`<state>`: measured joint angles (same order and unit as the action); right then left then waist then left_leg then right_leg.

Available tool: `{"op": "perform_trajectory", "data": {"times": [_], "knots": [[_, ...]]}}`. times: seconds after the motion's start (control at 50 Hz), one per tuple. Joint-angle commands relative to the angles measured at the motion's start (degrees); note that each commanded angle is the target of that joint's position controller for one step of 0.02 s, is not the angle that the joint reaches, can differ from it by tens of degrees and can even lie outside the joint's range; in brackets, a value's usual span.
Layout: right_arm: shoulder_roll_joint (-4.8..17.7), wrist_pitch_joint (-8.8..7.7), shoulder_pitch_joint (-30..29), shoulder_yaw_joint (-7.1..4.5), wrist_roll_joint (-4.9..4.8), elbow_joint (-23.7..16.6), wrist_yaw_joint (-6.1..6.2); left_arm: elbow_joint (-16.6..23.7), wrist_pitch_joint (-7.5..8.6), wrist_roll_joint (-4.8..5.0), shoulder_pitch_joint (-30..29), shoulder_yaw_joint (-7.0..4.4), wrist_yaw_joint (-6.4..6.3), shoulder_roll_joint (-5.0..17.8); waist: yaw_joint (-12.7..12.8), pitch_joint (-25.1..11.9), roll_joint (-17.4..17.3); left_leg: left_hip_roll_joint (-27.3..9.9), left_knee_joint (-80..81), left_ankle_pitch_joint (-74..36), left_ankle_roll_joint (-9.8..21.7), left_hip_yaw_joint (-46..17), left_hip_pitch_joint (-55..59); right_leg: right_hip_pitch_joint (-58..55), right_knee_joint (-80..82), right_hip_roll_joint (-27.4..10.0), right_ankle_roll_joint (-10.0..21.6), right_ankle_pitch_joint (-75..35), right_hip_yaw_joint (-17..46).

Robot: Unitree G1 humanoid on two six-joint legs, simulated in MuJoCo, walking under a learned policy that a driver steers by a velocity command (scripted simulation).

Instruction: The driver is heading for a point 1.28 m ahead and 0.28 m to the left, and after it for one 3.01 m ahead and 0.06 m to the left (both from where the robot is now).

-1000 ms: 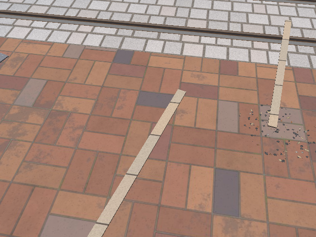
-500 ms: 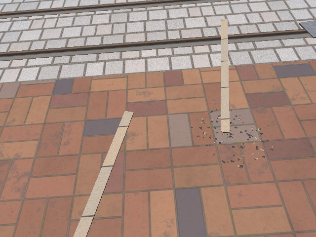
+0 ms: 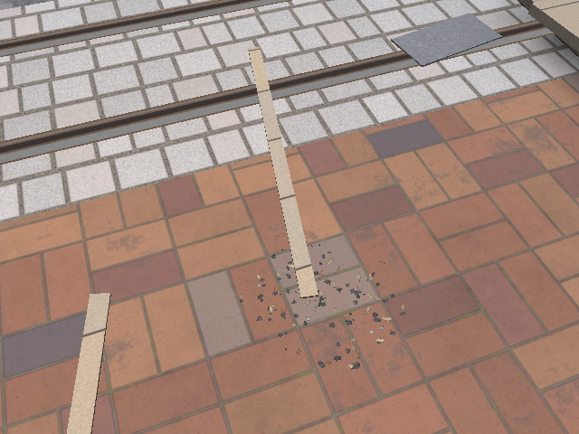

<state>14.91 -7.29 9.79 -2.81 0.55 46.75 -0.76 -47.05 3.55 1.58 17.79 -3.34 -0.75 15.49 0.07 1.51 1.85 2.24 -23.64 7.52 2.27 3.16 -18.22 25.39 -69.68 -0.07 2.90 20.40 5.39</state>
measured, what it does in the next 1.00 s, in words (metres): walks ahead, turning left: right foot, then left foot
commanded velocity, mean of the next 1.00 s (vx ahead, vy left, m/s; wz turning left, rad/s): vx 0.50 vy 0.00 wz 0.32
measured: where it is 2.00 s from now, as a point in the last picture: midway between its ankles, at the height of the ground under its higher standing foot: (208, 241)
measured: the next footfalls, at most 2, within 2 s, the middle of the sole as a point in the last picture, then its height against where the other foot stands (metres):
right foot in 0.34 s outside the picture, level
left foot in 0.88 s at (239, 392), level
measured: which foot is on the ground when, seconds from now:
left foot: down 0.00-0.34, up 0.36-0.86, down 0.88-1.00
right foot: up 0.00-0.32, down 0.34-0.86, up 0.88-1.00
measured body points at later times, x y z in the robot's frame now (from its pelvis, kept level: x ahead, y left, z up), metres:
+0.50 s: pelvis +0.26 -0.06 +0.00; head +0.28 -0.08 +0.45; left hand +0.35 +0.21 -0.09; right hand +0.36 -0.33 -0.13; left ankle +0.21 +0.09 -0.64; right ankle +0.30 -0.16 -0.74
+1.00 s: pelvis +0.50 +0.05 -0.01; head +0.53 +0.08 +0.44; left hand +0.48 +0.35 -0.13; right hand +0.74 -0.14 -0.11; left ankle +0.53 +0.13 -0.74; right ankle +0.47 -0.14 -0.63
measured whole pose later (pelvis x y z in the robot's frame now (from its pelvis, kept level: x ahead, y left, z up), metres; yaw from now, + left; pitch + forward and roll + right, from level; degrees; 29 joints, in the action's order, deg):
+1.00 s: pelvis +0.50 +0.05 -0.01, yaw +25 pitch +2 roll -1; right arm 16.2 -2.7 11.5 -4.3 -0.9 40.6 -2.4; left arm -45.6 6.8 0.8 13.2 -3.3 -0.5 16.2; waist 0.5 3.1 0.5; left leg 4.7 -30.9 10.6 5.8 1.2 -22.2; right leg 23.8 -70.3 -4.3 -0.1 22.3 1.4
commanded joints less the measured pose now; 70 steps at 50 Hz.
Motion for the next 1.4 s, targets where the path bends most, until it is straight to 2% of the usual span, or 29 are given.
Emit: {"op": "perform_trajectory", "data": {"times": [0.02,0.12,0.18,0.24,0.28,0.32,0.34,0.36,0.38,0.4,0.42,0.46,0.54,0.66,0.78,0.82,0.86,0.88,0.9,0.92,0.94,0.98,1.04,1.12,1.18,1.3,1.36,1.38,1.4], "knots": [[4.3,-0.86,2.8,-1.05,-0.07,-0.5,-0.53,3.5,0.19,0.1,2.8,-0.42,0.26,1.2,0.6,-2.7,-5.7,-15.5,14.9,-1.5,10.9,-16.6,8.9,9.4,1.9,-5.9,0.1,-2.9,1.7],[8.0,-0.4,5.4,-1.89,-1.24,1.5,-0.23,7.7,0.97,-1.6,-7.2,0.75,0.68,0.8,-0.7,-0.1,-3.9,-15.0,17.6,-7.6,12.0,-11.1,8.7,12.8,19.0,-7.9,-1.4,-13.5,-1.6],[9.4,0.68,8.3,-1.9,-1.97,2.3,0.0,9.3,1.89,-1.11,-13.6,1.22,1.35,0.7,-2.9,0.8,-4.9,-12.7,16.0,-8.1,10.2,-8.2,7.0,7.4,30.2,-5.1,-2.5,-19.4,-4.4],[10.3,1.5,11.7,-1.93,-2.51,3.4,0.15,11.0,2.5,-0.41,-17.5,0.88,2.01,2.5,-3.7,0.8,-6.4,-14.6,13.2,-4.8,9.1,-10.9,9.9,4.6,36.1,-3.4,-2.6,-19.0,-4.2],[10.9,2.13,11.5,-2.03,-2.61,3.6,0.41,11.2,3.04,-0.29,-16.2,0.11,2.26,4.5,-1.7,0.0,-7.3,-15.9,10.1,-2.6,7.7,-13.2,11.4,0.2,40.1,-2.4,-1.6,-16.9,-4.1],[9.4,2.51,11.0,-1.38,-2.08,3.3,0.62,8.2,3.29,-0.66,-5.9,-1.9,1.65,7.9,3.7,-5.3,-6.3,-12.1,-1.7,-8.9,4.9,-10.9,8.5,-15.4,42.8,-1.7,0.6,-14.8,-4.7],[5.4,2.29,10.1,0.09,-0.97,1.6,0.53,6.9,3.24,-1.81,4.4,-3.32,0.89,12.3,8.2,-13.4,-0.3,-7.8,-19.6,-0.4,2.3,-7.1,-0.8,-30.5,42.6,-12.1,4.4,-13.7,5.4],[-1.1,1.25,16.5,1.79,-1.41,0.1,0.58,6.3,2.45,-2.82,8.3,-4.25,0.86,17.2,5.5,-19.9,15.7,-0.5,-39.2,23.8,-0.6,-3.7,-20.7,-46.2,47.6,-25.5,11.9,-8.6,28.0],[4.4,0.79,16.7,0.48,-3.14,1.1,0.67,5.7,2.58,-2.5,9.1,-3.31,1.17,12.3,6.4,-19.9,12.5,-2.3,-48.8,24.9,-0.6,-10.2,-26.6,-43.8,52.0,-25.3,13.5,-0.6,35.3],[7.8,0.91,12.6,-0.64,-3.78,0.2,0.8,6.2,2.9,-1.75,5.2,-2.13,1.35,8.5,5.7,-12.5,8.2,-4.8,-50.9,19.7,0.1,-10.6,-29.2,-37.7,52.3,-23.4,11.2,-1.6,26.3],[7.5,1.37,10.0,-0.85,-3.21,-0.1,1.07,6.5,3.05,-1.59,0.7,-1.29,1.6,6.1,4.0,-9.0,5.2,-7.0,-49.5,14.7,-0.1,-9.6,-27.3,-31.0,53.7,-20.5,9.4,-5.7,18.7],[5.9,2.84,8.9,-1.33,-2.33,-0.5,1.03,6.1,3.32,-1.88,-4.5,-0.55,1.91,3.0,0.9,-3.8,5.3,-9.5,-45.0,8.8,-0.5,-9.7,-22.8,-21.8,57.7,-16.3,7.4,-12.4,8.4],[2.8,4.76,7.2,-1.19,-2.2,-2.4,0.41,3.8,4.23,-2.31,-3.9,-1.67,1.21,4.7,-0.8,-1.4,2.2,-9.7,-41.4,2.6,-1.2,-9.8,-22.8,-18.8,61.0,-15.8,8.0,-24.3,-1.3],[1.8,4.73,-3.2,-0.64,-1.65,-6.7,-1.35,1.4,3.38,-2.06,-1.7,-2.63,-0.09,7.7,2.0,2.0,0.9,-8.8,-23.6,-10.3,-1.0,-6.3,-23.2,-20.8,62.3,-15.4,6.6,-24.0,-11.2],[2.5,4.72,-11.6,-0.61,-1.92,-11.8,-3.26,-0.7,1.37,-0.67,1.9,-3.4,-0.28,10.2,3.9,4.2,1.1,-7.0,-14.9,-2.8,2.2,-0.5,-22.8,-29.7,57.2,-17.7,4.6,-31.0,-15.8],[4.3,4.97,-8.8,-1.59,-1.87,-12.3,-3.39,-0.5,0.63,-0.33,1.0,-3.82,-0.54,12.1,1.2,0.8,3.4,-3.1,-14.5,3.1,4.5,3.2,-15.2,-30.7,49.5,-17.5,3.4,-50.7,-17.6],[9.3,5.2,6.3,-4.62,-2.15,-8.8,-2.6,0.1,-0.22,-0.01,-0.3,-3.76,-0.91,12.6,-7.2,-7.6,2.8,2.4,-9.5,1.5,8.1,4.8,6.3,-25.0,28.7,-14.4,1.0,-58.9,-20.1],[14.9,5.81,14.7,-6.72,-2.06,-6.9,-1.16,1.5,0.28,-1.41,0.6,-2.76,-1.04,10.1,-10.0,-12.6,-4.6,-5.6,-7.9,0.4,11.6,-9.0,24.1,-9.2,10.0,-11.6,-2.0,-37.1,-19.9],[20.3,5.08,11.7,-6.91,-1.99,-7.9,-1.08,4.9,2.28,-2.61,5.6,-0.11,-0.04,1.6,-2.0,-18.6,-17.3,-19.5,-0.4,10.8,22.4,-43.0,40.4,15.1,-8.4,0.4,-4.9,13.5,-11.0],[15.0,4.4,14.2,-5.48,-1.62,-8.8,-1.36,5.9,4.62,-0.25,-2.2,-0.92,0.66,7.0,-7.2,-22.0,-9.6,-21.5,7.3,14.4,21.7,-49.9,40.8,20.8,-12.7,-0.2,-3.6,12.7,-0.1],[12.0,3.7,12.1,-4.58,-1.31,-8.1,-1.55,7.5,5.4,1.34,-6.6,-1.41,0.84,8.6,-6.7,-13.7,-7.5,-19.9,7.5,8.6,18.8,-41.1,35.0,24.5,-10.6,-2.5,-2.2,6.7,-0.5],[8.0,3.47,4.1,-3.38,-1.59,-9.7,-1.38,6.3,5.33,-1.28,-5.8,-1.58,-0.13,8.1,-1.2,-6.7,-2.2,-14.7,7.5,-3.1,15.2,-27.9,18.0,17.1,-1.1,-6.8,-2.2,-1.0,-0.6],[7.6,3.03,2.1,-3.14,-1.03,-10.8,-0.72,6.7,3.12,-2.26,-3.8,-1.91,0.04,7.1,1.7,-5.3,-3.5,-11.8,10.4,-12.2,15.3,-22.4,8.1,10.5,5.2,-7.6,-4.2,-4.7,-1.2],[9.5,3.07,6.2,-3.65,-1.53,-9.3,0.76,9.4,2.42,-2.76,-11.5,-0.99,-0.1,4.7,-0.4,-2.6,-4.2,-8.7,10.6,-14.8,13.5,-17.7,4.9,11.8,19.5,-5.2,-6.4,-16.1,-2.4],[8.3,3.24,8.4,-3.02,-1.61,-8.0,1.2,9.6,2.98,-2.09,-16.0,0.03,1.09,2.9,-3.1,-2.5,-6.7,-7.3,10.3,-9.8,10.7,-14.2,5.7,7.9,32.8,-3.4,-5.8,-27.4,-3.8],[9.9,3.3,13.3,-3.06,-1.18,-4.5,1.09,12.5,3.8,-0.91,-22.5,-0.05,3.14,5.0,-6.0,0.9,-7.0,-14.7,7.0,-12.4,9.9,-17.3,19.6,14.1,39.2,-3.0,-0.7,-21.9,-4.3],[11.0,3.92,11.0,-3.33,-1.01,-4.4,1.52,11.6,3.71,-0.77,-16.4,-0.79,3.69,6.6,-2.1,-2.3,-8.0,-14.5,0.2,-32.8,7.6,-13.9,22.6,5.9,40.4,0.1,2.7,-14.9,-6.9],[10.9,4.22,9.6,-3.11,-0.89,-4.8,1.64,9.7,3.62,-0.94,-9.4,-1.76,3.52,8.1,1.7,-6.8,-7.1,-12.0,-7.8,-42.2,6.4,-10.9,21.4,-4.2,41.8,2.3,4.4,-17.0,-8.6],[9.7,4.21,8.8,-2.41,-0.3,-5.9,1.9,8.0,3.42,-1.35,-0.4,-2.6,3.27,10.6,5.6,-13.4,-4.4,-9.7,-20.7,-37.3,4.6,-8.5,13.7,-19.3,40.4,-2.4,7.6,-20.9,-2.0]]}}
